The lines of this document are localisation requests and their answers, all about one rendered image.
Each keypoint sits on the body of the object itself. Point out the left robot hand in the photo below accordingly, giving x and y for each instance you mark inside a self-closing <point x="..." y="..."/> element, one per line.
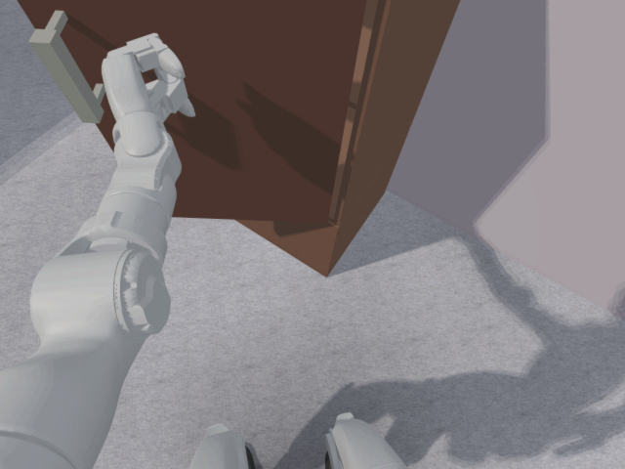
<point x="124" y="85"/>

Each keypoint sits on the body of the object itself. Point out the robot left shin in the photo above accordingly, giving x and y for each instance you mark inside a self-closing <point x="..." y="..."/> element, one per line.
<point x="216" y="429"/>

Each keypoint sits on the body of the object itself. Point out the handle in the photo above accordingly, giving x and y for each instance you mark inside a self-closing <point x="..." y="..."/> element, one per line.
<point x="54" y="55"/>

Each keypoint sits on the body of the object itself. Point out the left robot forearm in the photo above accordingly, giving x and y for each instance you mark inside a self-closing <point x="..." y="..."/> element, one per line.
<point x="137" y="208"/>

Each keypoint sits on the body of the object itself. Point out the cupboard door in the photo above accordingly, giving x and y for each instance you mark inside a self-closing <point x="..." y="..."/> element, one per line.
<point x="270" y="84"/>

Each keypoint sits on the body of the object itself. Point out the robot left upper arm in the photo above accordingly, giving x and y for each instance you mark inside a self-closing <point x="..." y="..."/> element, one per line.
<point x="93" y="312"/>

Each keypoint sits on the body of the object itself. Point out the robot right shin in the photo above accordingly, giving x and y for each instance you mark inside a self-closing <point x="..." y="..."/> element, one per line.
<point x="343" y="417"/>

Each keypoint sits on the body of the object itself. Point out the robot shin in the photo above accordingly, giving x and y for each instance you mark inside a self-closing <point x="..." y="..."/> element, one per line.
<point x="216" y="429"/>
<point x="343" y="417"/>

